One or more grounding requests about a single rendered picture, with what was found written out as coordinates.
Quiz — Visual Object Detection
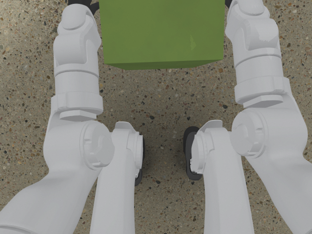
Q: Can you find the right robot forearm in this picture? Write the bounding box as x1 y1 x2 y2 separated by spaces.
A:
225 0 303 118

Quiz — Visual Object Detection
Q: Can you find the robot right shin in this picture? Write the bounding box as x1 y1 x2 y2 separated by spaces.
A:
190 120 231 174

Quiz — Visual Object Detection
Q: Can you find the left robot hand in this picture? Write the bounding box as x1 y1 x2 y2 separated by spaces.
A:
68 0 99 16

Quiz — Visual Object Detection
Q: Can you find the carton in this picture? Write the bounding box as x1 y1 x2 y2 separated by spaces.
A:
99 0 225 70

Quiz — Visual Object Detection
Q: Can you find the robot left upper arm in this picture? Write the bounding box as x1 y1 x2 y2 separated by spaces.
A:
0 120 115 234

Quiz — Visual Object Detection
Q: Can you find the left robot forearm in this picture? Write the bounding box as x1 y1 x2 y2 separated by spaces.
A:
45 4 103 138

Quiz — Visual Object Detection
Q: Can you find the robot right upper arm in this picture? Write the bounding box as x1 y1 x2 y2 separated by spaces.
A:
230 108 312 234

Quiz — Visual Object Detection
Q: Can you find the left robot thigh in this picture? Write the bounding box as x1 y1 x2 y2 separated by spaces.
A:
90 128 143 234

